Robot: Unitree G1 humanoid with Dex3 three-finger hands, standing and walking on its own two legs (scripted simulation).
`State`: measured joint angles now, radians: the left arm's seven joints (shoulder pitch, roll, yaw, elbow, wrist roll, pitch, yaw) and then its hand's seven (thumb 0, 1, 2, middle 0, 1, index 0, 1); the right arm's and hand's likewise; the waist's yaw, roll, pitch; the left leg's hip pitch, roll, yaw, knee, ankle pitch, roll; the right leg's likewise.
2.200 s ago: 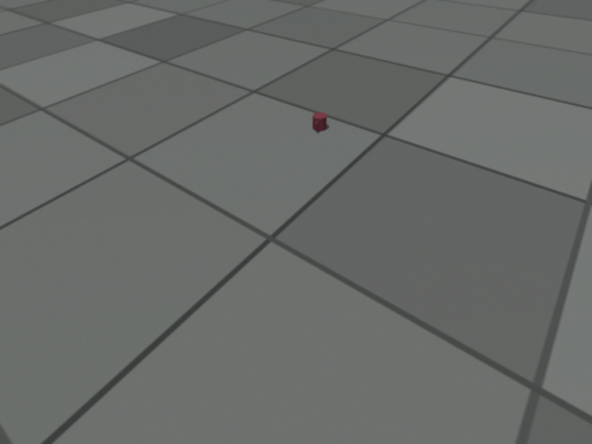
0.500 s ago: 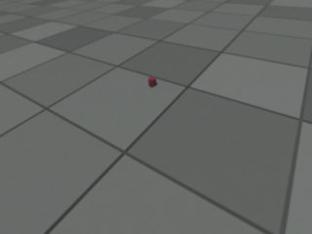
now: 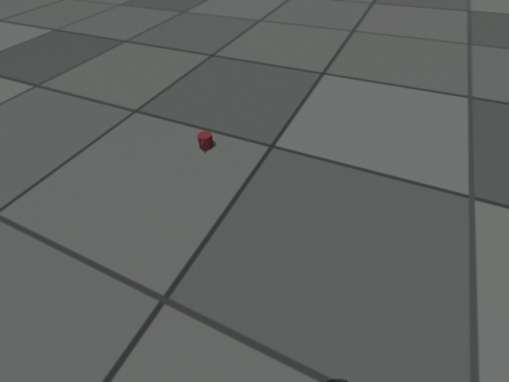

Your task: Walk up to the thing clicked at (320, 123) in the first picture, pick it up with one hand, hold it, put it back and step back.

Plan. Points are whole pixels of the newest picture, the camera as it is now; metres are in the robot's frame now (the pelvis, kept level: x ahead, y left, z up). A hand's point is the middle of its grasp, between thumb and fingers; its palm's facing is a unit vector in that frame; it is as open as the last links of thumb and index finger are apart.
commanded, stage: walk up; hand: left
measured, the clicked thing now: (204, 142) +1.73 +0.29 -0.72
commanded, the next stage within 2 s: none
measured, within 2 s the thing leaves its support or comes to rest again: neither
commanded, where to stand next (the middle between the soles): +1.43 +0.06 m, yaw +0 degrees
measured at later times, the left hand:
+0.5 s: hand (114, 335) +0.30 +0.30 -0.15, palm faces +0.04 -0.93 -0.38, open 7.4 cm
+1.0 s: hand (160, 183) +0.72 +0.27 -0.13, palm faces -0.07 -0.92 -0.38, open 7.4 cm
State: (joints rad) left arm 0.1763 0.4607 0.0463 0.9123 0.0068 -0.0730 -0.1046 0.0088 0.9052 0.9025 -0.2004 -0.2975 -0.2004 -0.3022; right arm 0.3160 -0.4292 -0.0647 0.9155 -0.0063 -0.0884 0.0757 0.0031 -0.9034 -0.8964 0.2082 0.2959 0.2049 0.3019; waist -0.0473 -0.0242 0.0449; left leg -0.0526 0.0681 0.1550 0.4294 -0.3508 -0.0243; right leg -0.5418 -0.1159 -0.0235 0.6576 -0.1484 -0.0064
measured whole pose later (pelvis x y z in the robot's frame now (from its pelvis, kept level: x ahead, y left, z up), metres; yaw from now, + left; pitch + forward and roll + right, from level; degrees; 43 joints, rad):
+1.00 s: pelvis +0.59 +0.00 -0.01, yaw +1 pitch -1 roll +1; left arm 0.14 0.41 0.05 0.92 0.01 -0.06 -0.08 0.01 0.90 0.90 -0.20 -0.30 -0.20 -0.30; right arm 0.38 -0.43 -0.06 0.92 0.00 -0.07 0.05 0.00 -0.90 -0.90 0.21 0.30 0.20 0.30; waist -0.05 0.02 0.06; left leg 0.01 0.06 0.11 0.55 -0.49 -0.01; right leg -0.44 -0.04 -0.08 0.56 -0.10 -0.04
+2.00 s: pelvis +1.01 +0.00 -0.01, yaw +1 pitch -3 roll +0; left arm 0.25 0.39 0.04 0.87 0.00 -0.10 -0.04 0.01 0.90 0.90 -0.20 -0.30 -0.20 -0.30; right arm 0.29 -0.44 -0.05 0.90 0.00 -0.03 0.04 0.01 -0.91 -0.90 0.20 0.30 0.20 0.30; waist 0.01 0.06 0.08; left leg -0.36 0.04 0.01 1.09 -0.44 0.03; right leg -0.33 -0.05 -0.07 0.61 -0.23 -0.02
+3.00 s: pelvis +1.30 +0.04 -0.02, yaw +0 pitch -3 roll +0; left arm 0.21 0.40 0.01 0.89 0.01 -0.04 0.00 0.01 0.90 0.90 -0.20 -0.30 -0.20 -0.30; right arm 0.23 -0.41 -0.04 0.93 0.00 -0.01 0.02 0.00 -0.91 -0.90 0.20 0.30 0.20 0.30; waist 0.01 0.04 0.10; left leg -0.38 0.05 0.01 0.69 -0.27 0.01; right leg -0.36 -0.05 -0.05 0.70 -0.30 0.00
